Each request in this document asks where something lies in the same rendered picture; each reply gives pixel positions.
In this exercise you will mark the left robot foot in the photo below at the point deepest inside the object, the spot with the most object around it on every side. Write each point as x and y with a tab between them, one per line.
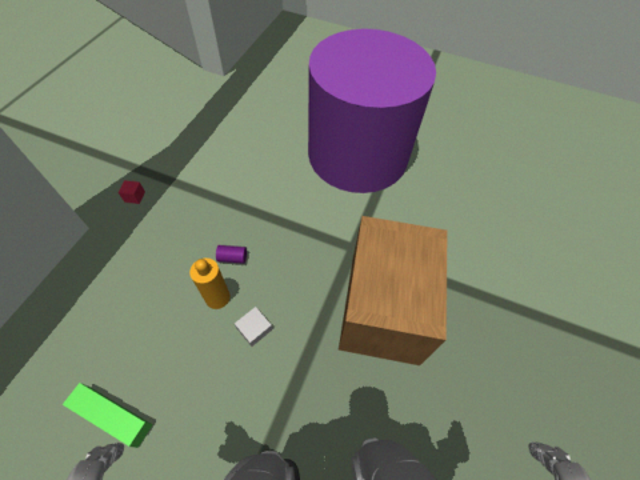
296	471

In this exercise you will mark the right robot hand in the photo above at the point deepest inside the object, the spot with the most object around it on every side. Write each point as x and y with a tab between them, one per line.
557	462

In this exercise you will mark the left robot hand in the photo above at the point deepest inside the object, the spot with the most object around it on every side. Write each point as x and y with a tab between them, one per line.
97	462

